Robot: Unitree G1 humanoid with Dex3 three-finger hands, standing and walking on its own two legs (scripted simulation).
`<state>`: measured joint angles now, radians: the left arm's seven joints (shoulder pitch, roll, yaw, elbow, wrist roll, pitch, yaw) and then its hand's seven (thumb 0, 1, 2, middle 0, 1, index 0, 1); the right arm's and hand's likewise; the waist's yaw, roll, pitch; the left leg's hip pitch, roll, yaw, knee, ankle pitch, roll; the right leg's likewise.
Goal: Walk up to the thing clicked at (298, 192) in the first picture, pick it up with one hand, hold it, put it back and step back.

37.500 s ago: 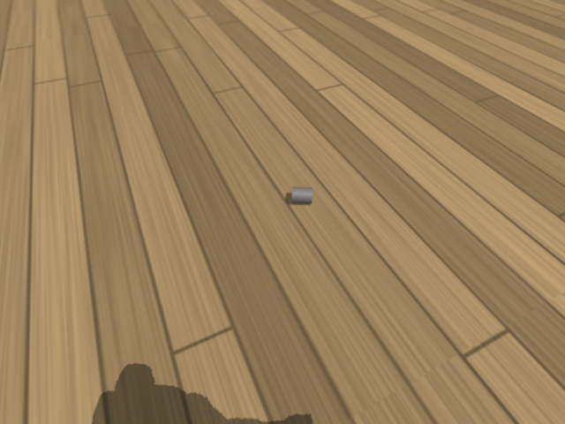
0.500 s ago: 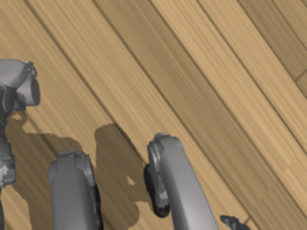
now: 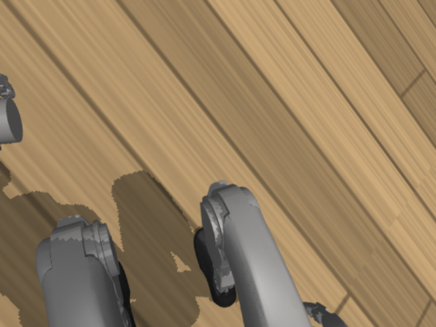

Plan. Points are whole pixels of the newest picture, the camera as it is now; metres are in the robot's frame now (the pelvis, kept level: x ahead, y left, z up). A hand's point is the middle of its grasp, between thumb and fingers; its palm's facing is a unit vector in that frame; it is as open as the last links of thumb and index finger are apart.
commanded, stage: lower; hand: left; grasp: from above
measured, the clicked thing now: out of the picture +0.50 +0.32 -0.21
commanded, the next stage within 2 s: rest in 0.30 s
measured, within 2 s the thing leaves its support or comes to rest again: rests again in 1.94 s
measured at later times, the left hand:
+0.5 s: hand (0, 126) +0.50 +0.29 -0.22, palm faces -0.49 -0.05 -0.87, open 10.2 cm
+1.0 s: hand (12, 129) +0.50 +0.29 -0.26, palm faces -0.49 -0.06 -0.87, open 10.2 cm
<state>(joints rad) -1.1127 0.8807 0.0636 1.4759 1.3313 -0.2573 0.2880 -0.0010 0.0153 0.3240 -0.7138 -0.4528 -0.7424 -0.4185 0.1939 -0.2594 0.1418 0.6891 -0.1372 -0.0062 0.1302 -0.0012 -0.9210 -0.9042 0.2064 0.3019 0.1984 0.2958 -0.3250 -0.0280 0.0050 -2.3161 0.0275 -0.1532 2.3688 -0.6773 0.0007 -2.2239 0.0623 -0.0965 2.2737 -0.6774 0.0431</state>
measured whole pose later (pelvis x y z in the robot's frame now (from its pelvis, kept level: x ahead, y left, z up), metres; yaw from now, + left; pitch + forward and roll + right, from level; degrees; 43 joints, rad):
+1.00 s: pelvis +0.00 +0.00 -0.03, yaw -4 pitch +31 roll -13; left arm -1.14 1.03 0.06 1.61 1.34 -0.28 0.42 0.00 0.06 0.26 -0.72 -0.40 -0.75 -0.37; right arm 0.14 -0.30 0.29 0.63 -0.19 -0.06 0.13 0.00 -0.91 -0.90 0.21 0.30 0.20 0.30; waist -0.40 -0.12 0.13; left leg -2.36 0.03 -0.23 2.50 -0.71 0.00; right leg -2.24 0.09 -0.16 2.35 -0.67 0.06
